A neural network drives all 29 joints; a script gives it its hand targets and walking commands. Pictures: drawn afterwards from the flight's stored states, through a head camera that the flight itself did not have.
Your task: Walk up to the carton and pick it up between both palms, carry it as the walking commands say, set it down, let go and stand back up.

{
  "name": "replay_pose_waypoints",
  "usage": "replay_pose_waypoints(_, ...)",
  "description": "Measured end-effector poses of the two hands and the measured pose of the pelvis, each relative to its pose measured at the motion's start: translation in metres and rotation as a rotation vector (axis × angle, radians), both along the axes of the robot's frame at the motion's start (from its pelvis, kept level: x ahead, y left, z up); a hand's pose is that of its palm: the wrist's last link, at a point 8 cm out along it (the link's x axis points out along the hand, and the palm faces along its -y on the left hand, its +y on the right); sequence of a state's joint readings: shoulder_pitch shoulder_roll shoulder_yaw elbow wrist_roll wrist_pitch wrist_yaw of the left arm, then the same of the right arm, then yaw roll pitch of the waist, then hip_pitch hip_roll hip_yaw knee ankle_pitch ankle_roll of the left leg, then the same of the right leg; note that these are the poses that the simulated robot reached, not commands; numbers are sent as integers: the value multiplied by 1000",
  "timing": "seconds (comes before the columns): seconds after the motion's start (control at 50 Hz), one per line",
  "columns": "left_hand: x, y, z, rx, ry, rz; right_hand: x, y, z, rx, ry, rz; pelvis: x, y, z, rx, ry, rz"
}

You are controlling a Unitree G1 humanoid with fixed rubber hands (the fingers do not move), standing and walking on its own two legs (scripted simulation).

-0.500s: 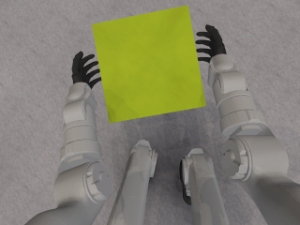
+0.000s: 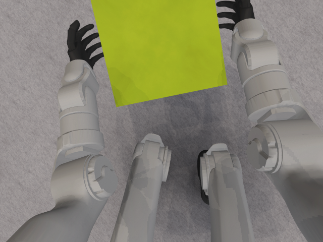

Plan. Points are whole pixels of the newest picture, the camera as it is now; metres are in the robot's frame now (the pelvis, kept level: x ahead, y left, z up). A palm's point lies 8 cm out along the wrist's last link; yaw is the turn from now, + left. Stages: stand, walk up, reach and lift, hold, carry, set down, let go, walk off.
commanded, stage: set down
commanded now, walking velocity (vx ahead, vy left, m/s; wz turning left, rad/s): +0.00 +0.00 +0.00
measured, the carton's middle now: (160, 43) +0.54 +0.10 -0.21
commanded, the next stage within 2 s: none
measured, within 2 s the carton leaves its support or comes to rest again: rests again in 1.52 s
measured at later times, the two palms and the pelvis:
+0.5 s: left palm (96, 62) +0.48 +0.26 -0.21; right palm (227, 29) +0.58 -0.07 -0.21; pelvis +0.00 +0.00 -0.05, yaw +0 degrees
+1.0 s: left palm (104, 65) +0.49 +0.26 -0.27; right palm (222, 36) +0.59 -0.07 -0.28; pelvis +0.01 +0.00 -0.08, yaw +0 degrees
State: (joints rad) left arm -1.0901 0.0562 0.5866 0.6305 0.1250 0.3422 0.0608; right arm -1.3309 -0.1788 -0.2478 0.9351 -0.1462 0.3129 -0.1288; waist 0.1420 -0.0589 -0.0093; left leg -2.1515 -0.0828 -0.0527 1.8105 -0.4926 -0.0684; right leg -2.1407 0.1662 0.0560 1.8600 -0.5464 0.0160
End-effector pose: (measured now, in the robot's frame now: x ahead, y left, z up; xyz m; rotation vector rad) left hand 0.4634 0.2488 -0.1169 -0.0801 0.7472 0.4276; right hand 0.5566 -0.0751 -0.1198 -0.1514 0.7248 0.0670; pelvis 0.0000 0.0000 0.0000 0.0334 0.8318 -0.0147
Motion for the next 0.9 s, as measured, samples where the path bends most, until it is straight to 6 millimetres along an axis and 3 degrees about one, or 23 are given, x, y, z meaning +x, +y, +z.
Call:
replay_pose_waypoints(0.5, 19, 10, -92, 9, 28, -32, 24, 9, -90, -27, 21, 51, -4, 5, -55, 1, -35, 1)
replay_pose_waypoints(0.9, 24, 11, -147, -3, 75, -64, 31, 7, -146, -39, 68, 92, 7, 3, -76, 6, -126, -11)
